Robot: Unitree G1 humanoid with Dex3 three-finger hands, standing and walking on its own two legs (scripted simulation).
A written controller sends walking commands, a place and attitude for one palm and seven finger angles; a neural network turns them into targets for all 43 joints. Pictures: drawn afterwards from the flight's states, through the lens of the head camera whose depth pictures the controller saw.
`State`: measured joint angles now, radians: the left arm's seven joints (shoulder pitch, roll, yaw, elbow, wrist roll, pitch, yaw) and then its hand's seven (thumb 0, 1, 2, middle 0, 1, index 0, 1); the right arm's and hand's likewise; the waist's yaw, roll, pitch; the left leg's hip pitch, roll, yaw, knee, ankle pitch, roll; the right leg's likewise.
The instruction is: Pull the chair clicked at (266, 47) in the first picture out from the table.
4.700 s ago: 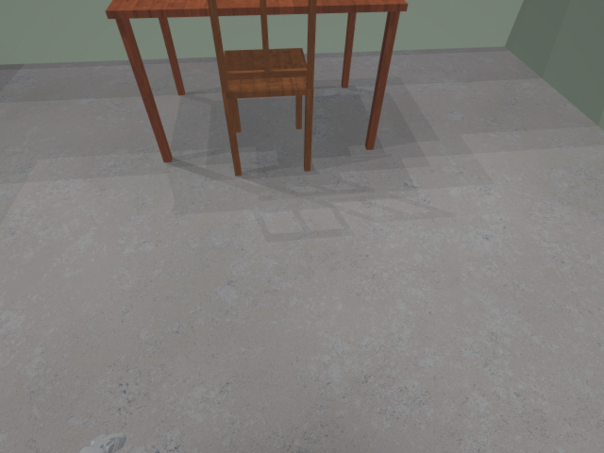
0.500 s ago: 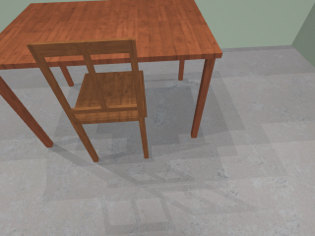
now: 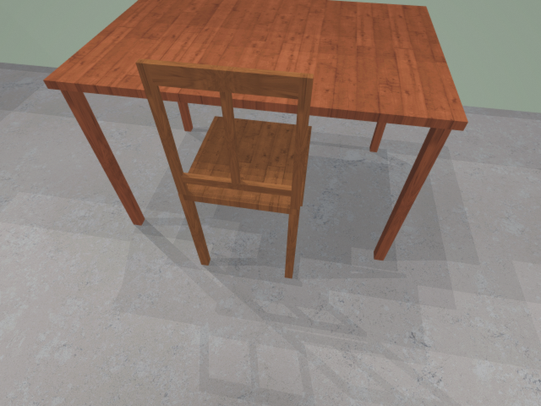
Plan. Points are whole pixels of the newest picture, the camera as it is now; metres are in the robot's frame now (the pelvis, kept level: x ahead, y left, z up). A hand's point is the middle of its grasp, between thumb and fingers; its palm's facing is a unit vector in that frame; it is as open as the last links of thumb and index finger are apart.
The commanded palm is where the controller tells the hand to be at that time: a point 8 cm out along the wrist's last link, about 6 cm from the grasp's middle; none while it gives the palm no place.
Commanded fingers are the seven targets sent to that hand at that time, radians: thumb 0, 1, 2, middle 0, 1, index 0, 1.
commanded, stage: take the last steps up to it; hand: left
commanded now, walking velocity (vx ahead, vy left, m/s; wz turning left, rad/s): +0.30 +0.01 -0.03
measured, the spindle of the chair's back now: (231, 141) +0.73 +0.20 -0.08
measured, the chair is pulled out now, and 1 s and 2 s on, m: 0.00 0.00 0.00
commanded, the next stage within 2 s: come to a stop and stand still in 0.54 s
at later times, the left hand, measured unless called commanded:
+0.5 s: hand (201, 328) +0.27 +0.18 -0.18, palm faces -0.03 -0.97 -0.23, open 7.4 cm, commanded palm none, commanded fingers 0.00 0.90 0.90 -0.20 -0.30 -0.20 -0.30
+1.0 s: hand (198, 340) +0.25 +0.18 -0.20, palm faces +0.04 -0.98 -0.17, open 7.4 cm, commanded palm none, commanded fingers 0.00 0.90 0.90 -0.20 -0.30 -0.20 -0.30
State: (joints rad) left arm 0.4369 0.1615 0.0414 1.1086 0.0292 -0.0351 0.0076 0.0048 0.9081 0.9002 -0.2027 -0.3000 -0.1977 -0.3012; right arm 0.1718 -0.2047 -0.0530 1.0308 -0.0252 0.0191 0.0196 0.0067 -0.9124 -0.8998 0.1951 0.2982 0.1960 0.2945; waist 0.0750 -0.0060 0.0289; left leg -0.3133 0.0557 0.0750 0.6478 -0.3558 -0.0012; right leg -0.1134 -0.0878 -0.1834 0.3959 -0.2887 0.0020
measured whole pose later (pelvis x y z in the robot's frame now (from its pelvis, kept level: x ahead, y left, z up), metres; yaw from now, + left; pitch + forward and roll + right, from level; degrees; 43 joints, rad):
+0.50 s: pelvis +0.16 -0.01 -0.03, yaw -2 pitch -1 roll +2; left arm 0.13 0.18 0.05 0.99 0.02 -0.06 -0.01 0.00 0.91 0.90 -0.20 -0.30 -0.19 -0.30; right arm 0.39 -0.16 -0.04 1.15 -0.02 -0.03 -0.02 0.00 -0.92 -0.90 0.20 0.30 0.20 0.30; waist -0.03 0.02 0.08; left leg -0.07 0.06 0.10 0.71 -0.51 0.00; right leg -0.41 -0.05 -0.14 0.66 -0.21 -0.06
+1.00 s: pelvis +0.23 +0.01 -0.01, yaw -3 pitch -2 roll +0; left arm 0.24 0.17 0.03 1.07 0.00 0.03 0.04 0.01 0.91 0.90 -0.20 -0.30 -0.20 -0.30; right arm 0.17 -0.14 -0.03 1.07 -0.02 0.02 -0.04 0.00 -0.93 -0.90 0.20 0.30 0.20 0.29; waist 0.05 -0.05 0.08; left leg -0.27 0.02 0.08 0.52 -0.21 0.02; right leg -0.24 -0.03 -0.10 0.59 -0.36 -0.01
